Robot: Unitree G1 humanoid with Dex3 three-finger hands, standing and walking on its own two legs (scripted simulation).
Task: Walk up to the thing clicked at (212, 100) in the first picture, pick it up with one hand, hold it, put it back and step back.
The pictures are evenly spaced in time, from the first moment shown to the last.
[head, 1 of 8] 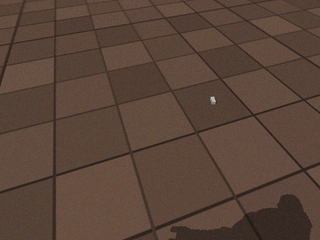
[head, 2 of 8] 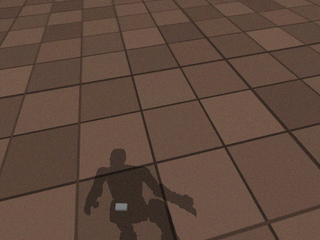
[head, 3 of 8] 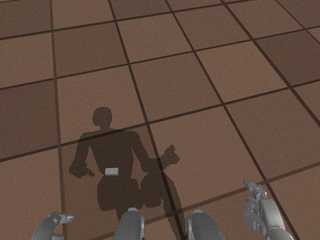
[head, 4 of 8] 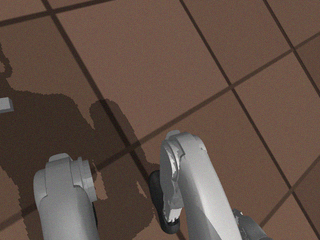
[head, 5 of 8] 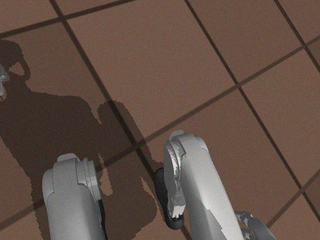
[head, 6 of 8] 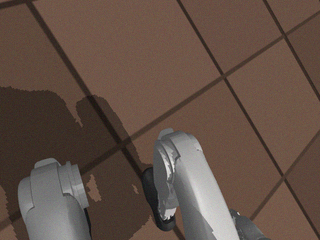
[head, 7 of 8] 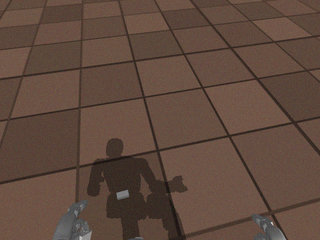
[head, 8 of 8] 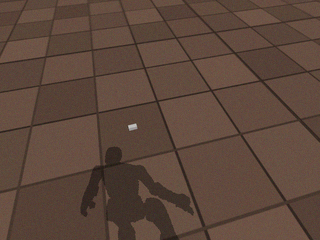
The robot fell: no
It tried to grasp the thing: yes
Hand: left
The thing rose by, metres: 0.68
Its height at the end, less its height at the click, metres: +0.00
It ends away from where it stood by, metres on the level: 0.01
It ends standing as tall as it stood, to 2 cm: yes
